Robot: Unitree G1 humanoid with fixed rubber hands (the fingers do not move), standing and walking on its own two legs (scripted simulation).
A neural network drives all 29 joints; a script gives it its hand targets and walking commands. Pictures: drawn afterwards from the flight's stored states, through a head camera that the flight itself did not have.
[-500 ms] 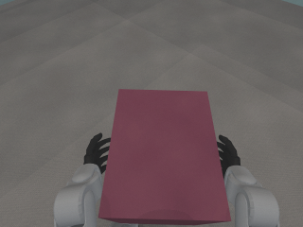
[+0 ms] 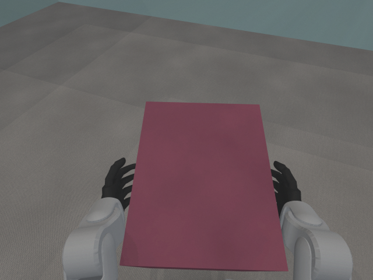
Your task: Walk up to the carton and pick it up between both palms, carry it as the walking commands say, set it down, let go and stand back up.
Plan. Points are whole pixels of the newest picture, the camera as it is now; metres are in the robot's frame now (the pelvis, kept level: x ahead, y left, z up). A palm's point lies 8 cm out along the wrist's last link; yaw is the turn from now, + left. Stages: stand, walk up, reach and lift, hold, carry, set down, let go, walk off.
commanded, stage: carry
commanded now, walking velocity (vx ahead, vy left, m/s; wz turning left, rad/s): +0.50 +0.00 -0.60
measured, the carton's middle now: (198, 195) +0.29 -0.01 +0.03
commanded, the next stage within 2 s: none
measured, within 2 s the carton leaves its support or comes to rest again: neither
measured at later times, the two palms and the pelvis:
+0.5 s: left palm (169, 86) +0.58 +0.05 +0.11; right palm (286, 108) +0.46 -0.24 +0.12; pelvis +0.29 -0.01 +0.02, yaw -19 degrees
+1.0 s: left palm (177, 64) +0.72 +0.02 +0.10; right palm (277, 79) +0.61 -0.27 +0.10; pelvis +0.43 -0.04 +0.02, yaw -19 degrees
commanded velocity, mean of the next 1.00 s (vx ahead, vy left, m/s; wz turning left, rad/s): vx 0.12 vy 0.00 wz -0.14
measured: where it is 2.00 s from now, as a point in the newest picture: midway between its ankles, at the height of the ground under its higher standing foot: (193, 234)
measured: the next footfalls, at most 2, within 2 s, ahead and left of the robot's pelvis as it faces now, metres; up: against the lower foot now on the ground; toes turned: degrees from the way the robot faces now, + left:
left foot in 0.40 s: +0.40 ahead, +0.07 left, +0.00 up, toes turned -9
right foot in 0.64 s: +0.40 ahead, -0.14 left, +0.00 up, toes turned -24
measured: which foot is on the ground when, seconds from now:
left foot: down 0.00-0.02, up 0.04-0.38, down 0.40-1.00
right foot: down 0.00-0.38, up 0.40-0.62, down 0.64-1.00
